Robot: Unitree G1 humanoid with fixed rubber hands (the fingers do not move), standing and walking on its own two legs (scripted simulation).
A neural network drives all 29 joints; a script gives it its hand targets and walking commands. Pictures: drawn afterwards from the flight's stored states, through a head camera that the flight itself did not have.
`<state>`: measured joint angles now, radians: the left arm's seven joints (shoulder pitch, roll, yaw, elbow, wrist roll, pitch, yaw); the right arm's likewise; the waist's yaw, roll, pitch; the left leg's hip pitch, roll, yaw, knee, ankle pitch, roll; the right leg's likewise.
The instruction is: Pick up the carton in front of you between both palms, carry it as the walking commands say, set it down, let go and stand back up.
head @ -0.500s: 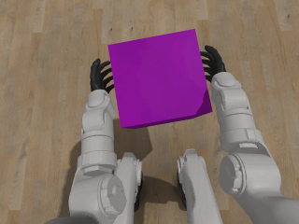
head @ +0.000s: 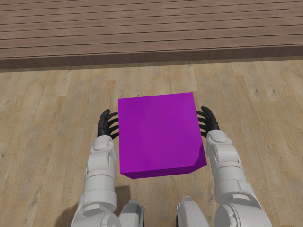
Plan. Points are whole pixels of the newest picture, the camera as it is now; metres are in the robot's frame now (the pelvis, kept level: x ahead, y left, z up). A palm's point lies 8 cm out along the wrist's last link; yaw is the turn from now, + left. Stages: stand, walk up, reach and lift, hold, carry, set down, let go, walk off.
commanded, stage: reach and lift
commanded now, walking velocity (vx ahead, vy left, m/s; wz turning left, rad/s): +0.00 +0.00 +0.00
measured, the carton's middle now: (158, 141) +0.39 +0.00 -0.11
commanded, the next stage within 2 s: hold in 1.52 s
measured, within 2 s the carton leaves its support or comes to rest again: neither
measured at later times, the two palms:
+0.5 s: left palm (80, 124) +0.34 +0.15 +0.12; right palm (229, 128) +0.33 -0.14 +0.11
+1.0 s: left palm (78, 122) +0.33 +0.15 +0.14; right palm (234, 124) +0.32 -0.15 +0.13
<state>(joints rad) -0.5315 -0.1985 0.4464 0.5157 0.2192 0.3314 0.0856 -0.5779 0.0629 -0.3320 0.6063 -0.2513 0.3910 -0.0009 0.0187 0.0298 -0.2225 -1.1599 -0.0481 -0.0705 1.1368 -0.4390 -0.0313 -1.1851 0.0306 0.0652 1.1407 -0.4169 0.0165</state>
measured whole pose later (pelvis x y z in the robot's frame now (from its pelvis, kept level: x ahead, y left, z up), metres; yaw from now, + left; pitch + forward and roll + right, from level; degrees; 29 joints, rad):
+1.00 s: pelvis +0.02 +0.00 +0.10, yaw +0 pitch -4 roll +0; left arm -0.37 -0.18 0.35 0.40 0.34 0.58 0.00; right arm -0.34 0.17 -0.29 0.38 -0.32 0.64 -0.01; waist 0.00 0.01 0.02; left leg -0.16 -0.02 -0.09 0.44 -0.21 -0.01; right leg -0.17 0.02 0.07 0.43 -0.19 0.01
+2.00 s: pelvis +0.02 +0.00 +0.11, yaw +0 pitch -8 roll +0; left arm -0.34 -0.17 0.29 0.29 0.32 0.73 0.00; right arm -0.30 0.16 -0.23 0.27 -0.31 0.78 0.00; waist 0.00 0.01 0.03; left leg -0.05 -0.01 -0.08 0.38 -0.19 -0.01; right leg -0.06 0.01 0.07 0.36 -0.17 0.01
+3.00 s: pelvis +0.03 +0.00 +0.11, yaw +0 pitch -5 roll +0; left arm -0.30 -0.16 0.25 0.25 0.29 0.75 0.01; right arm -0.27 0.15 -0.19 0.23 -0.29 0.80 -0.01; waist 0.00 0.01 -0.03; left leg -0.11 -0.02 -0.09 0.42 -0.24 -0.01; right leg -0.12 0.01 0.06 0.40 -0.21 0.01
